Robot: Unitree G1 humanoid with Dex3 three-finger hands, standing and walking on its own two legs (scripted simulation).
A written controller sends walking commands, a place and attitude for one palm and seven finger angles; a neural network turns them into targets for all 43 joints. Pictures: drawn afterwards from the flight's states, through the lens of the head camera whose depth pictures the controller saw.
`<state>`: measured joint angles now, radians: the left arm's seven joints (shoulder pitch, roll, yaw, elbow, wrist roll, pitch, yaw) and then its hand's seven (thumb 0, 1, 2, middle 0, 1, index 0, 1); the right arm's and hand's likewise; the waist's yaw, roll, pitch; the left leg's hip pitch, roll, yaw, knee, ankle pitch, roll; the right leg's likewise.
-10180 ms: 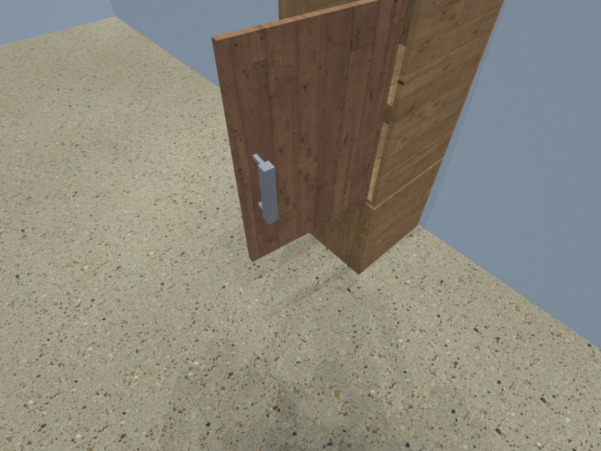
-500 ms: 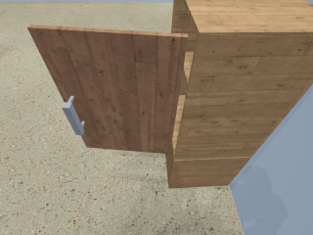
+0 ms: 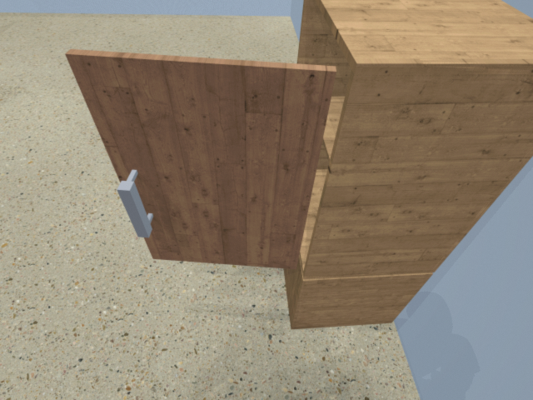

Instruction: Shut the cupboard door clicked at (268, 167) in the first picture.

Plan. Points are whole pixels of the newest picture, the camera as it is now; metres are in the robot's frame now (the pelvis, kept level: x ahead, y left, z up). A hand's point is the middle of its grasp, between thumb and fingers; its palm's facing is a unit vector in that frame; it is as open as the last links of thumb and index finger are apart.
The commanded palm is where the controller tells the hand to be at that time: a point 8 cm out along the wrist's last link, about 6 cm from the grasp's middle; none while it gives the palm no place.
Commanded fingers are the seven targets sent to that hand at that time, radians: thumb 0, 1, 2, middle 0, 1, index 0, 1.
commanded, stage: shuffle to correct the standing spot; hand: left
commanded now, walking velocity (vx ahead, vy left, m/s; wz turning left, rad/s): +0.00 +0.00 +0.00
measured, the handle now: (139, 204) +0.50 +0.31 -0.07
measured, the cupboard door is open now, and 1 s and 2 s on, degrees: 82 82 82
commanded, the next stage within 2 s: come to a stop and stand still in 0.80 s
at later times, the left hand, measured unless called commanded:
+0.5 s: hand out of the picture +0.02 +0.24 -0.19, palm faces +0.02 -0.97 -0.24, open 7.4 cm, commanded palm none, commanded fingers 0.00 0.90 0.90 -0.20 -0.30 -0.20 -0.30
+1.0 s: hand out of the picture +0.04 +0.32 -0.19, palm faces +0.08 -0.97 -0.24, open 7.4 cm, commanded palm none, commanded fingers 0.00 0.90 0.90 -0.20 -0.30 -0.20 -0.30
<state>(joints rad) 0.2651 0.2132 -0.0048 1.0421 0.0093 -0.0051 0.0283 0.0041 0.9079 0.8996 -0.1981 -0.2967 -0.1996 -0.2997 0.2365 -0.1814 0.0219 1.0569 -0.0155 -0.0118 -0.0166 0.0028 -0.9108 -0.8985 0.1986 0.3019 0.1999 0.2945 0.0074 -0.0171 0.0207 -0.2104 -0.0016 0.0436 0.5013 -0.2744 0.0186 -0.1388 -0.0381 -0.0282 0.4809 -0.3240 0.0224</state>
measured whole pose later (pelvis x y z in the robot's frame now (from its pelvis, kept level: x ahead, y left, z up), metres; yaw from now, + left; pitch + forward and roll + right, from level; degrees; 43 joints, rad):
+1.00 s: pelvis +0.05 +0.12 -0.01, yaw +0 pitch +0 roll +1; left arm 0.33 0.22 0.06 0.99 0.03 0.03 0.02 0.00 0.90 0.90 -0.20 -0.30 -0.20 -0.30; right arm 0.17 -0.22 -0.03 0.93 -0.02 0.01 0.02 0.00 -0.90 -0.90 0.20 0.30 0.20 0.29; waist 0.04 -0.05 0.05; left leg -0.34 0.06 0.09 0.57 -0.22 -0.03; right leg -0.25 -0.16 -0.07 0.67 -0.44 0.06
